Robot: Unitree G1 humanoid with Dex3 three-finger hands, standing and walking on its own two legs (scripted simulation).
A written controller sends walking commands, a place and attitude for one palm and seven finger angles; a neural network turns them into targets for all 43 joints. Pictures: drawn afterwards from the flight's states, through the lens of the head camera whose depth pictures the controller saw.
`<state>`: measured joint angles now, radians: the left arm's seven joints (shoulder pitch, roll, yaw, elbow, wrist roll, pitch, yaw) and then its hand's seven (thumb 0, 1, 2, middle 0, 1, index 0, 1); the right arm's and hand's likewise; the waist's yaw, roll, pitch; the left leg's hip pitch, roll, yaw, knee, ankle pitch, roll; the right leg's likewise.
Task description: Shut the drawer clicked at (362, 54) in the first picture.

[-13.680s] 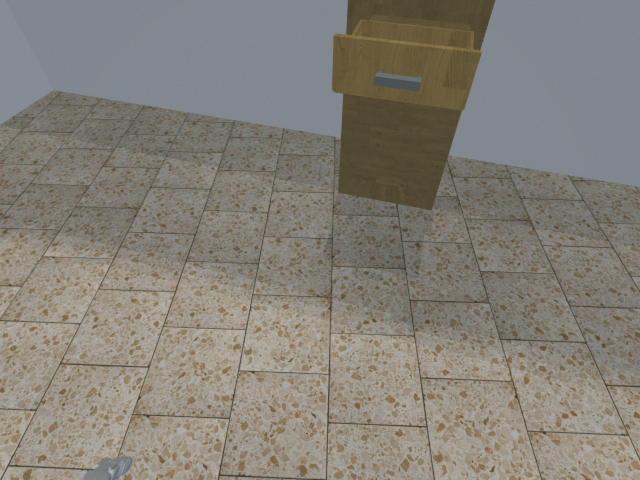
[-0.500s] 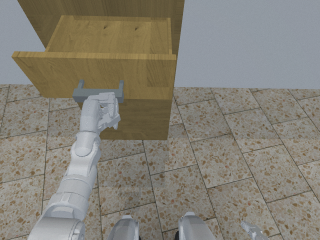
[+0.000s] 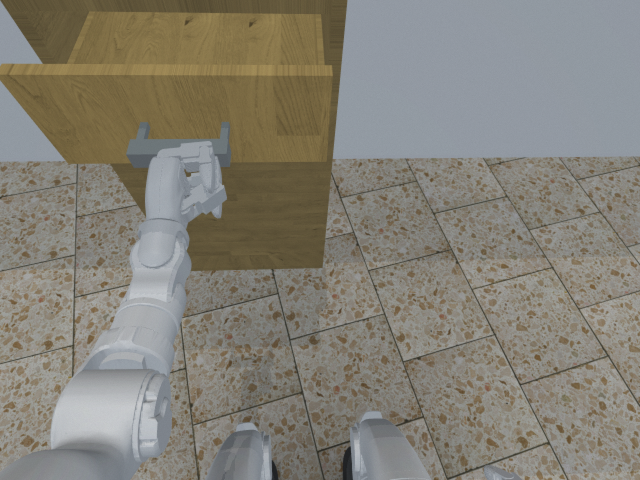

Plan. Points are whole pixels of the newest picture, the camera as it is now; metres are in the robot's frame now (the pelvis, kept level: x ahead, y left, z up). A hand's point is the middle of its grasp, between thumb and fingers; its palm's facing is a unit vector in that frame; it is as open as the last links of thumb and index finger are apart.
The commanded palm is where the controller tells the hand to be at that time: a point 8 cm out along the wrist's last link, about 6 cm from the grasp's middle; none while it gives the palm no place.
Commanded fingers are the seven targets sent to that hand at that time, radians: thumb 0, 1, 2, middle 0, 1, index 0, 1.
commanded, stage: push the drawer shut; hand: left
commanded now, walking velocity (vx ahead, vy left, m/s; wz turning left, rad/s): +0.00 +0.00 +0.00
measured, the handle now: (183, 141) +0.55 +0.16 +0.06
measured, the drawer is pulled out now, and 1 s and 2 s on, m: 0.12 0.00 0.00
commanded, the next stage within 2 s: pull the fist back off the drawer in 1.14 s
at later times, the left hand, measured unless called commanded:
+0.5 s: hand (221, 145) +0.53 +0.10 +0.06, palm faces -0.04 -1.00 -0.04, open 3.1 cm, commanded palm +0.52 +0.16 +0.06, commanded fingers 0.00 0.90 0.90 -1.40 -1.60 -1.40 -1.60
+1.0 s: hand (223, 115) +0.59 +0.10 +0.06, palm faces -0.04 -1.00 -0.03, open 3.1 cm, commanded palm +0.59 +0.14 +0.06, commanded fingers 0.00 0.90 0.90 -1.40 -1.60 -1.40 -1.60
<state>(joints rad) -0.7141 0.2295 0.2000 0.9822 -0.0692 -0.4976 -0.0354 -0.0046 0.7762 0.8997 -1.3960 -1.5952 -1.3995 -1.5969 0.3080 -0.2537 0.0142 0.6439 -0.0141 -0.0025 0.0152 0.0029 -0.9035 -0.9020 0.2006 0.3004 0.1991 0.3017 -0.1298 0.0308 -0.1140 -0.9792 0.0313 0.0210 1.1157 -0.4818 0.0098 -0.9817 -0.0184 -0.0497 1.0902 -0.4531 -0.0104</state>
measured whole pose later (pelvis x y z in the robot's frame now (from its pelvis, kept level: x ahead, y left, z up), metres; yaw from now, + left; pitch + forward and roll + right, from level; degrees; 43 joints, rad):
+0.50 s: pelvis -0.01 +0.00 -0.01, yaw -1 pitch +25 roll -2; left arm -1.01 0.39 0.33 1.22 -0.01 -0.46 -0.07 0.01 0.75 0.88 -1.40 -1.60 -1.40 -1.60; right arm 0.37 -0.27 0.03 0.64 -0.04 0.02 0.02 0.00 -0.90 -0.90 0.20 0.30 0.20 0.30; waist -0.22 0.04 -0.11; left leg -1.12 0.05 0.01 1.18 -0.49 0.01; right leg -1.11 0.00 -0.06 1.13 -0.44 -0.01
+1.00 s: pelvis +0.00 +0.01 -0.02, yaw -2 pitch +29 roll -4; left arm -1.19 0.48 0.37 1.32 0.05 -0.41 -0.05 0.02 0.73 0.90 -1.39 -1.60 -1.40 -1.60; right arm 0.42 -0.26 0.06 0.64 -0.07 0.05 0.05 0.00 -0.90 -0.90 0.20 0.30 0.20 0.30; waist -0.27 0.06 -0.11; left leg -1.21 0.06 0.00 1.22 -0.51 0.02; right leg -1.18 0.01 -0.07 1.13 -0.45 0.00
